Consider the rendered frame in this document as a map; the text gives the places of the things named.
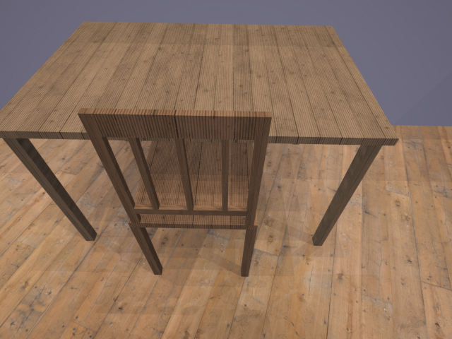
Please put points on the chair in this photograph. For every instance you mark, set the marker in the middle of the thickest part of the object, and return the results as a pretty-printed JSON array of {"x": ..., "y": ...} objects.
[{"x": 200, "y": 185}]

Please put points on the table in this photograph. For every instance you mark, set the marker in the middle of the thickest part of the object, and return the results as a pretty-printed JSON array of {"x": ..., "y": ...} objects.
[{"x": 302, "y": 74}]

